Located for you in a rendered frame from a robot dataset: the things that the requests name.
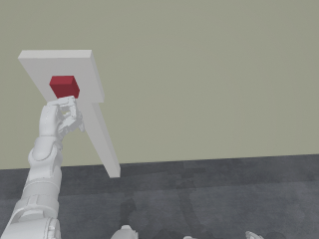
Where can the left robot upper arm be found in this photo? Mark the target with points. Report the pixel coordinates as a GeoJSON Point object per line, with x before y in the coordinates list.
{"type": "Point", "coordinates": [41, 228]}

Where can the left robot forearm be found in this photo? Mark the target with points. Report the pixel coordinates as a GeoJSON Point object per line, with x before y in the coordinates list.
{"type": "Point", "coordinates": [40, 194]}

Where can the panel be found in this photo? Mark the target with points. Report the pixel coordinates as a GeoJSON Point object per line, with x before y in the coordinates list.
{"type": "Point", "coordinates": [42, 65]}

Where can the left robot thigh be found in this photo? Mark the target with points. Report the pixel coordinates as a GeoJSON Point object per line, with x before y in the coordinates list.
{"type": "Point", "coordinates": [126, 233]}

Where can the button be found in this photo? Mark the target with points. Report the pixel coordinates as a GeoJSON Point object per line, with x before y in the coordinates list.
{"type": "Point", "coordinates": [64, 86]}

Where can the robot left hand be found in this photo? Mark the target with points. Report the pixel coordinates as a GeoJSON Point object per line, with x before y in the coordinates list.
{"type": "Point", "coordinates": [52, 122]}

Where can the robot left shin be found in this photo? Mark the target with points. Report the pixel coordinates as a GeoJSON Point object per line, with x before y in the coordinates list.
{"type": "Point", "coordinates": [126, 227]}

